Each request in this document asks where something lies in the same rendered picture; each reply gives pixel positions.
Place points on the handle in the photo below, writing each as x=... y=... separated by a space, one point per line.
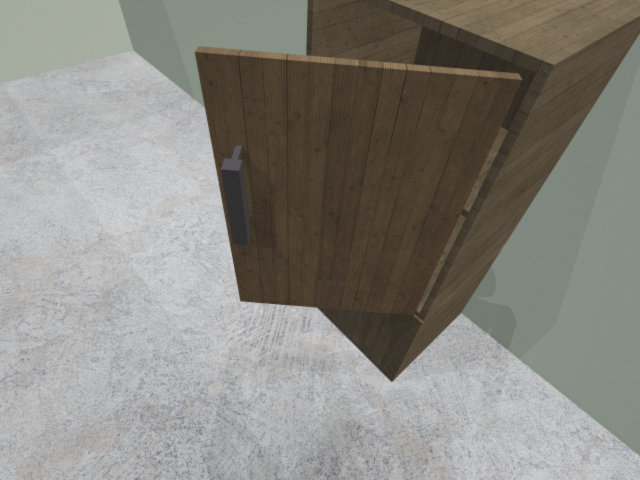
x=235 y=192

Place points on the cupboard door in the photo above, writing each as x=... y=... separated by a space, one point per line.
x=356 y=171

